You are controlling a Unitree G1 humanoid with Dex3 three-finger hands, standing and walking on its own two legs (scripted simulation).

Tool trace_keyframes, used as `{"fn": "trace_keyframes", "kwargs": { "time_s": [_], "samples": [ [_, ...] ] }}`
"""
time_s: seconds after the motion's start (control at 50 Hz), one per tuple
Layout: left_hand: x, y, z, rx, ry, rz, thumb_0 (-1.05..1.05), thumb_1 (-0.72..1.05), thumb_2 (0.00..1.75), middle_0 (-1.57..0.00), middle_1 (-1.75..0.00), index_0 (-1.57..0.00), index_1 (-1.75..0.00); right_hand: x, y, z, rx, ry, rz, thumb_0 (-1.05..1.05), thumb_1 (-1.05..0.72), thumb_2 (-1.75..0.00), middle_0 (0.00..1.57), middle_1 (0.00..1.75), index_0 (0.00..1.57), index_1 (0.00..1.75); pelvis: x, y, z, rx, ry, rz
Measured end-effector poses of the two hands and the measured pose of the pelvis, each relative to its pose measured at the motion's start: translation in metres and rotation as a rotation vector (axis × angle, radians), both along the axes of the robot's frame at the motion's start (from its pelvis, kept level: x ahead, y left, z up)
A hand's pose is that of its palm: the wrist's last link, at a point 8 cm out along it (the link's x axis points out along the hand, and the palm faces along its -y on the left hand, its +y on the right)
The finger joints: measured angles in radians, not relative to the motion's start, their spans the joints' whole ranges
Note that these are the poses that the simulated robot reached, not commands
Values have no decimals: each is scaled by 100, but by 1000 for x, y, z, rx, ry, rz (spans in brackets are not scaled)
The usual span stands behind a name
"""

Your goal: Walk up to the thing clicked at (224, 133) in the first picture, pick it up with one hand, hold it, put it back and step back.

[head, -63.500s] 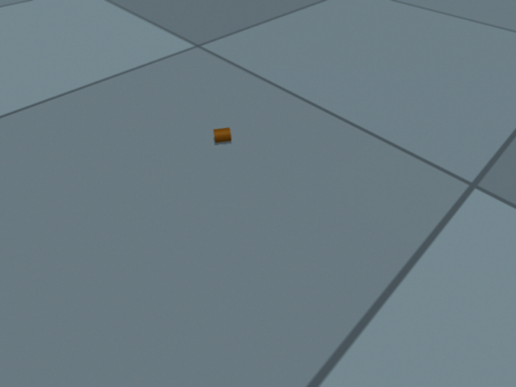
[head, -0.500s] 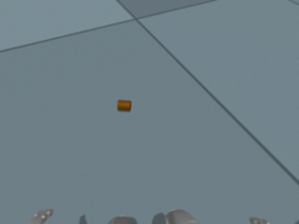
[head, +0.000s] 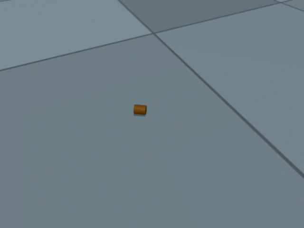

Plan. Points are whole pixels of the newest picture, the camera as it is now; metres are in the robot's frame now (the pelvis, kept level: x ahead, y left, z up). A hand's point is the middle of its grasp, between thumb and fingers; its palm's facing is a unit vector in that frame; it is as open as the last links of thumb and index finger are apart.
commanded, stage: step back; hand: left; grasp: from above
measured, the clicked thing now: (140, 109) +1.14 +0.19 -0.72
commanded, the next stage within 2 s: stand in 0.78 s
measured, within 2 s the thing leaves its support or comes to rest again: neither
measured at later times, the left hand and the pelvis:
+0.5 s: hand out of the picture +0.12 +0.27 -0.15, palm faces +0.01 -0.94 -0.35, open 7.3 cm; pelvis +0.04 +0.01 +0.00, yaw +0 degrees
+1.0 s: hand (73, 224) +0.15 +0.25 -0.13, palm faces -0.03 -0.94 -0.35, open 7.3 cm; pelvis +0.05 +0.00 +0.02, yaw -1 degrees
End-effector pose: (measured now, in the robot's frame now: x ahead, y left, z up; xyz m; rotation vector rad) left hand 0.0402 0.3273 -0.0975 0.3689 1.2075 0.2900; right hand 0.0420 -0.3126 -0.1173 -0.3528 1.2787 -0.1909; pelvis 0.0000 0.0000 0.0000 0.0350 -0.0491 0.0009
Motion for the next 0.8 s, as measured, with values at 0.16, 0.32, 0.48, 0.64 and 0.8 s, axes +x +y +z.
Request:
{"fn": "trace_keyframes", "kwargs": {
  "time_s": [0.16, 0.32, 0.48, 0.64, 0.8],
  "samples": [
    [29, -11, -4, -38, -21, -49, 1, 91, 90, -20, -30, -21, -30, 4, 3, 10, 8, -70, -25, 0, -90, -90, 21, 30, 21, 30, 5, -7, 4, -28, -2, -15],
    [52, -31, -5, -54, -105, -43, 0, 91, 90, -20, -30, -21, -30, 36, -7, 4, -7, -76, -7, 0, -90, -90, 20, 30, 20, 30, 20, -11, 0, -52, -9, 3],
    [67, -15, -18, -77, -44, -28, 0, 91, 90, -20, -30, -21, -30, 65, 11, 8, -19, -86, 7, 0, -91, -90, 20, 30, 20, 30, 38, 7, -2, -32, 2, -2],
    [89, -10, -15, -72, -25, -39, 1, 91, 90, -20, -30, -21, -30, 97, 30, 12, 18, -114, -6, 0, -90, -90, 20, 30, 20, 30, 54, 9, 6, -46, 13, -19],
    [109, -13, -3, -59, -54, -59, 0, 91, 90, -20, -30, -21, -30, 122, 35, 16, 44, -160, -8, 0, -90, -90, 21, 30, 20, 30, 56, 9, 12, -38, 8, -28]
  ]
}}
